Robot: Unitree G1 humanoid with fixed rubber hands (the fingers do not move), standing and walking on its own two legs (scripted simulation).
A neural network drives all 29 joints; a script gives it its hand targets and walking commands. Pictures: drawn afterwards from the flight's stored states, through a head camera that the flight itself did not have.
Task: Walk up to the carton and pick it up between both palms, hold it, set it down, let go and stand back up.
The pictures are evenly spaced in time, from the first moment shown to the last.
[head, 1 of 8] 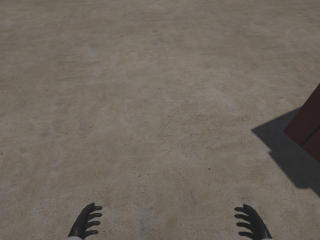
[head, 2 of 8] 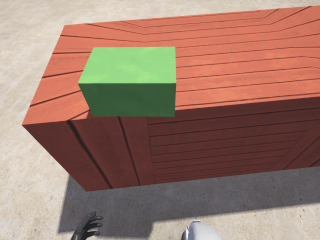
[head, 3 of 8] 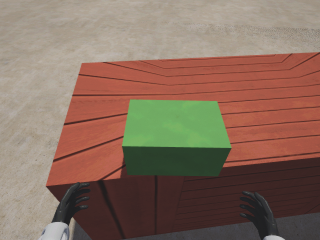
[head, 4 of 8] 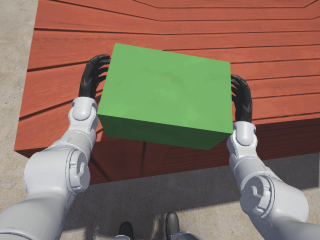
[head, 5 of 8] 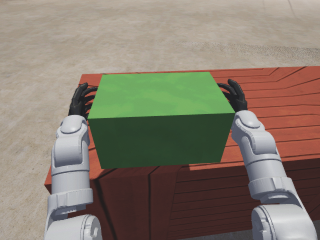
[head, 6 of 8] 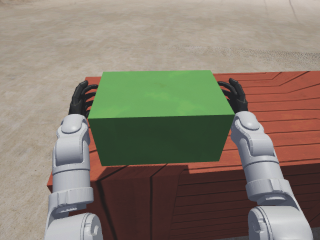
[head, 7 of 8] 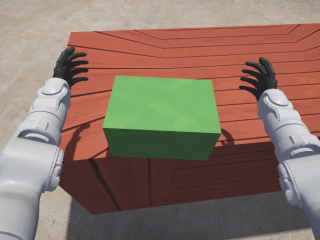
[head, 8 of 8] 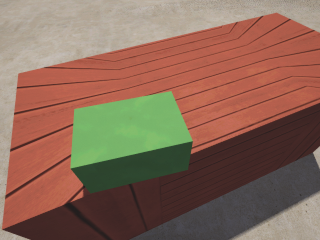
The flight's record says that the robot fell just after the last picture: no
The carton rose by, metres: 0.18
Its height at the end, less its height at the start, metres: +0.00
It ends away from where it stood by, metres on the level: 0.02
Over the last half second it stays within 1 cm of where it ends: yes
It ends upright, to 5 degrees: yes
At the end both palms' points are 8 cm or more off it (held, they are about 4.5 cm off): yes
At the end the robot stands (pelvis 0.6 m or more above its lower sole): yes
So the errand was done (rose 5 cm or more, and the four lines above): yes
